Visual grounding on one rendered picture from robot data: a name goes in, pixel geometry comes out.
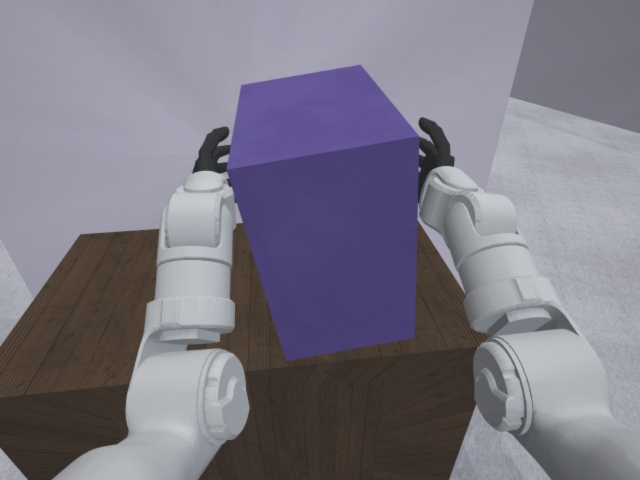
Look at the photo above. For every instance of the pedestal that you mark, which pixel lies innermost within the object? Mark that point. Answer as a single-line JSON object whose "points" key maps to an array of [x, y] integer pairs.
{"points": [[392, 411]]}

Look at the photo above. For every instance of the carton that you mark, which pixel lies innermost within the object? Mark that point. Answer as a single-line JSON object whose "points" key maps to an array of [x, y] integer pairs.
{"points": [[324, 170]]}

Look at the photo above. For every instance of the robot left hand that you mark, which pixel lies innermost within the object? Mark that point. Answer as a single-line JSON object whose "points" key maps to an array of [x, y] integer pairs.
{"points": [[209, 153]]}

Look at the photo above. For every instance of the robot right hand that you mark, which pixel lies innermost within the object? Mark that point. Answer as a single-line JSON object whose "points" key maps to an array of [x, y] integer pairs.
{"points": [[437, 154]]}

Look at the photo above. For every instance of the right robot upper arm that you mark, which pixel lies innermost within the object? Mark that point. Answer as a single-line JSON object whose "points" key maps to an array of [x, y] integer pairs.
{"points": [[548, 390]]}

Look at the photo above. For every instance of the robot left forearm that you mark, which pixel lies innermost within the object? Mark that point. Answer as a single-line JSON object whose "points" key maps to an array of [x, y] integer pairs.
{"points": [[194, 259]]}

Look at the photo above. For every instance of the left robot upper arm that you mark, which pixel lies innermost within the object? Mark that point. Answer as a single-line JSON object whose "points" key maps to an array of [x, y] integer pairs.
{"points": [[182, 406]]}

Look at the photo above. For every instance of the robot right forearm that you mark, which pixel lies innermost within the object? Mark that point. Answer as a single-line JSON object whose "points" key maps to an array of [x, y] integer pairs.
{"points": [[504, 291]]}

